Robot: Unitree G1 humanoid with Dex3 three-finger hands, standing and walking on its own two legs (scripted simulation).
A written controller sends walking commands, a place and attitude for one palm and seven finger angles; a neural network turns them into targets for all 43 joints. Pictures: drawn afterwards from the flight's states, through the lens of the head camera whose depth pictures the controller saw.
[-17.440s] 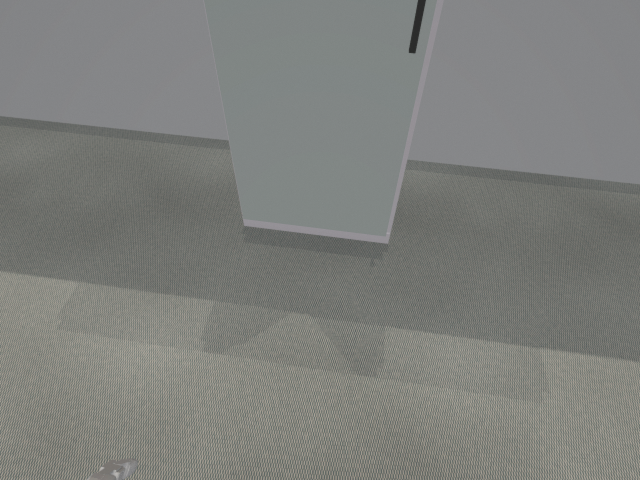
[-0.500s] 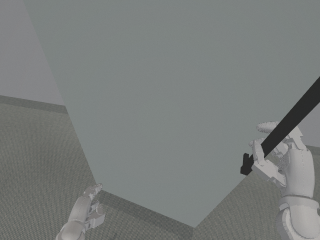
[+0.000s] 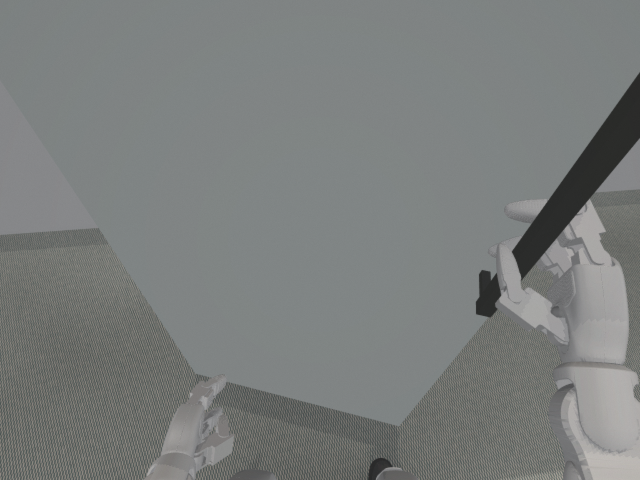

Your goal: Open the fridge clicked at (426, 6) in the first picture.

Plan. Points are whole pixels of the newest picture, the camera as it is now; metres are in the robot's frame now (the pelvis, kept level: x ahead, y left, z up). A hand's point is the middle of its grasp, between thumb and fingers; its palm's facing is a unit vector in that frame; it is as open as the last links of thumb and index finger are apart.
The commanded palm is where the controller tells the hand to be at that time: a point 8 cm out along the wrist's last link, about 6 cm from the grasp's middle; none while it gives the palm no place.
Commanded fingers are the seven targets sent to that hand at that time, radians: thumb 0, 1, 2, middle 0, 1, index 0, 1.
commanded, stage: walk backward, drawing the door open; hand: right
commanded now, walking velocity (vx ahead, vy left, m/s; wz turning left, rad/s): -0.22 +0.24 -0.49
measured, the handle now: (581, 160) +0.32 -0.16 +0.28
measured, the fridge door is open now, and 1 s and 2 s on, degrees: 20 57 65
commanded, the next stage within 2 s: stop walking and hold the door back in 1.10 s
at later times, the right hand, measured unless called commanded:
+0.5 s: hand (455, 451) +0.14 -0.07 +0.17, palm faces +0.46 +0.84 -0.28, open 6.4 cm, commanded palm +0.09 -0.11 +0.18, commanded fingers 0.00 -0.90 -0.90 0.45 1.40 0.45 1.40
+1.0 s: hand out of the picture +0.00 +0.06 +0.17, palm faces +0.77 +0.57 -0.28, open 6.3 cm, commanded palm -0.06 +0.05 +0.17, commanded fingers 0.00 -0.90 -0.90 0.45 1.40 0.45 1.40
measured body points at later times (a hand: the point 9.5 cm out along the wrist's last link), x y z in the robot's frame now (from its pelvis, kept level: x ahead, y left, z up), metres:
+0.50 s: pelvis -0.07 +0.17 +0.01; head -0.03 +0.16 +0.45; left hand +0.17 +0.31 -0.09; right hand +0.11 -0.12 +0.19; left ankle +0.05 +0.28 -0.67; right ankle -0.07 -0.03 -0.73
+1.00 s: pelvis -0.08 +0.38 +0.01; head -0.07 +0.34 +0.45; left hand +0.20 +0.43 -0.07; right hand -0.05 +0.04 +0.19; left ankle +0.06 +0.44 -0.65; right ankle -0.12 +0.24 -0.73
